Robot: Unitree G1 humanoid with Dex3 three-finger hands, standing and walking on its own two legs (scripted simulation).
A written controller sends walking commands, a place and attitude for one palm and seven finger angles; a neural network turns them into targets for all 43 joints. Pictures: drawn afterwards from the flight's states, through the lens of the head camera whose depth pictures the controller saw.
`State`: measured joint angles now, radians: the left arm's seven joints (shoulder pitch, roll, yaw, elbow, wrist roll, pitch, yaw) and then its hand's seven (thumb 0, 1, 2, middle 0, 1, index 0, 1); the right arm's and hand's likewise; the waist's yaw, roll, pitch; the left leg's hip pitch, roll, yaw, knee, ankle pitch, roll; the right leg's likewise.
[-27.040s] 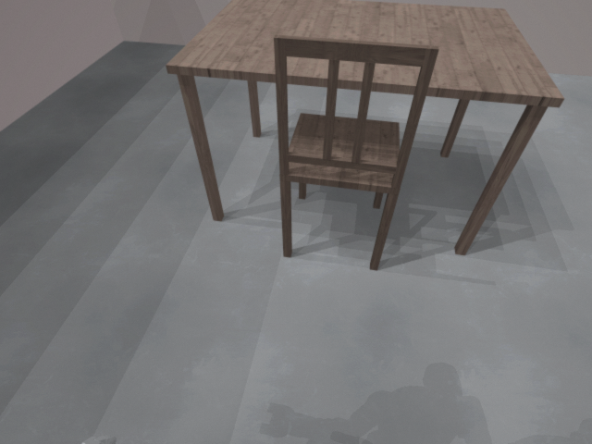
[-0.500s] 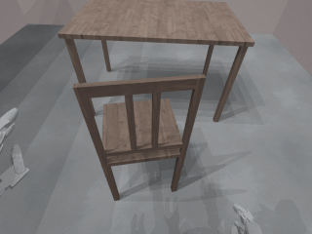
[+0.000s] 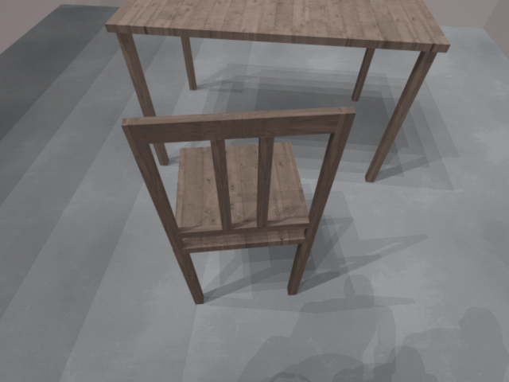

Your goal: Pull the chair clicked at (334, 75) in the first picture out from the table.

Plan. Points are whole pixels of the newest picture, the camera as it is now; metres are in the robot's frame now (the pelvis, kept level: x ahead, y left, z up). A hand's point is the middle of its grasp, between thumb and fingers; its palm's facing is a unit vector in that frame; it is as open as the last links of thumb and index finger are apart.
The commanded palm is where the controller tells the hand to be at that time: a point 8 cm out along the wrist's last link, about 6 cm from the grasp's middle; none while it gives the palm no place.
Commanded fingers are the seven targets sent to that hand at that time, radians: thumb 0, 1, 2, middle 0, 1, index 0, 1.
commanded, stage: let the arm hang, fingers relaxed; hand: left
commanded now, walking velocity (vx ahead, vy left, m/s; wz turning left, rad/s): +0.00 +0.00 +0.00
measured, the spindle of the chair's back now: (222, 189) +0.50 +0.11 -0.07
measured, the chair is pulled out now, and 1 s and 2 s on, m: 0.54 0.54 0.54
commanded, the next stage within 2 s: look to check the result in 0.58 s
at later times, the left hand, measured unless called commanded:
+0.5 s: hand out of the picture +0.04 +0.16 -0.17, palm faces -0.01 -0.98 -0.22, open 7.3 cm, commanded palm none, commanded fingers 0.00 0.90 0.90 -0.20 -0.30 -0.20 -0.30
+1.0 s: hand out of the picture +0.01 +0.14 -0.17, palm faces -0.01 -0.98 -0.18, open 7.3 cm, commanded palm none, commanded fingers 0.00 0.90 0.90 -0.20 -0.30 -0.20 -0.30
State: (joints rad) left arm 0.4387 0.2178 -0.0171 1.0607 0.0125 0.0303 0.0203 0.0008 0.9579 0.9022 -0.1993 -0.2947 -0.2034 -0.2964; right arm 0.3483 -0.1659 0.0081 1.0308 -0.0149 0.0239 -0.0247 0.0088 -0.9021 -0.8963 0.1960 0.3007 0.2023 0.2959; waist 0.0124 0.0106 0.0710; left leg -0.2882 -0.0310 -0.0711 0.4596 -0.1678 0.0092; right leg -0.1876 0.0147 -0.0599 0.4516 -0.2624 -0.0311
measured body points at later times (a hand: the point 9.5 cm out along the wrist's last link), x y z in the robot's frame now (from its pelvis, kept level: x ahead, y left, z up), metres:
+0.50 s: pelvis +0.01 -0.02 +0.00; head +0.03 -0.03 +0.45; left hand +0.04 +0.21 -0.15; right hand +0.00 -0.23 -0.16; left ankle +0.05 +0.11 -0.74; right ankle -0.01 -0.10 -0.74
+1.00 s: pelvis +0.02 -0.02 +0.00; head +0.04 -0.03 +0.45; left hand +0.02 +0.19 -0.15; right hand +0.00 -0.24 -0.16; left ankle +0.05 +0.11 -0.74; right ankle -0.01 -0.10 -0.74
